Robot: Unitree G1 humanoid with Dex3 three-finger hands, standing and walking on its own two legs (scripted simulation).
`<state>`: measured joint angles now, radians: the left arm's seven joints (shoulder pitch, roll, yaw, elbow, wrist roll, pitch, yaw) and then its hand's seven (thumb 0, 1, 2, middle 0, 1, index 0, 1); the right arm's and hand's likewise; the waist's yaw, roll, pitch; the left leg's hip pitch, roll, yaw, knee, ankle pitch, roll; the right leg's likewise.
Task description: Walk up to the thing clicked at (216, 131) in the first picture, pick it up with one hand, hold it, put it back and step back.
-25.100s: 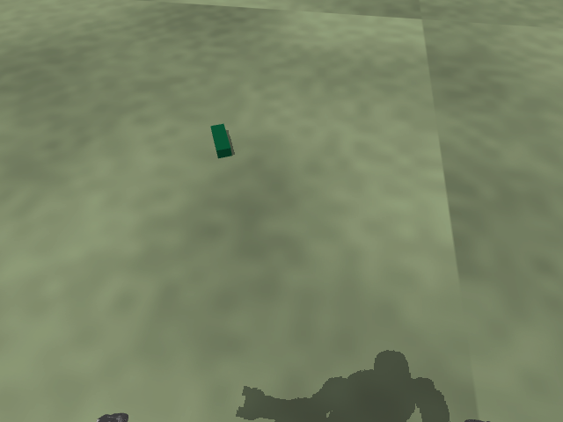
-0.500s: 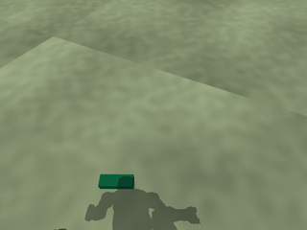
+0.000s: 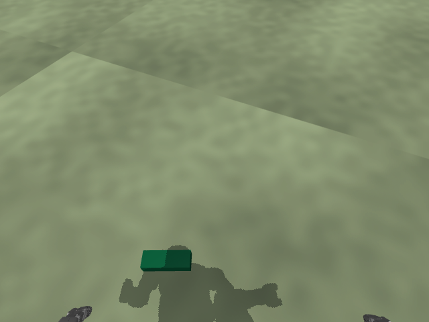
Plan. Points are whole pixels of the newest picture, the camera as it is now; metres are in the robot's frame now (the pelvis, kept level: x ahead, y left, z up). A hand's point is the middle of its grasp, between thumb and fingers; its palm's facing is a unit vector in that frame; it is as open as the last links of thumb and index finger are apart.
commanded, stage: walk up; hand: left
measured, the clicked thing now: (166, 260) +0.43 +0.26 -0.74
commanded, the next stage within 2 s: stand in 1.62 s
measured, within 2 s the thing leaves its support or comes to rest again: neither
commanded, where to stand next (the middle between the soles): +0.05 +0.02 m, yaw +1 degrees
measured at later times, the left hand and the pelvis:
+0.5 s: hand out of the picture +0.08 +0.28 -0.15, palm faces -0.01 -0.93 -0.36, open 7.4 cm; pelvis -0.01 +0.02 +0.00, yaw +0 degrees
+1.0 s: hand out of the picture +0.04 +0.28 -0.14, palm faces +0.03 -0.93 -0.36, open 7.4 cm; pelvis -0.02 +0.02 +0.01, yaw +1 degrees
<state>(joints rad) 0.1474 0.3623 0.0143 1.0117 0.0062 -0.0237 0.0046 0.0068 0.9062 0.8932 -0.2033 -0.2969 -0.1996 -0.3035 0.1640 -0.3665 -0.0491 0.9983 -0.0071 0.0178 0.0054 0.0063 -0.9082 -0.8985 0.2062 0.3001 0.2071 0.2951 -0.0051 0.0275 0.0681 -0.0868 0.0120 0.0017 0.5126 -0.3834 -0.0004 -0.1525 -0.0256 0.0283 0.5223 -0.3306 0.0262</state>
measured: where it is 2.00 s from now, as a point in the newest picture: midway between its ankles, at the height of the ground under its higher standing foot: outside the picture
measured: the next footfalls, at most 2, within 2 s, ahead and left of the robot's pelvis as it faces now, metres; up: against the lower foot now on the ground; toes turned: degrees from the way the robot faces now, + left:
left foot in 0.44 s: +0.04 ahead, +0.15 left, +0.00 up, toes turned -1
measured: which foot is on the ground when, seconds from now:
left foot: down 0.00-0.26, up 0.28-0.42, down 0.44-1.00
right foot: down 0.00-1.00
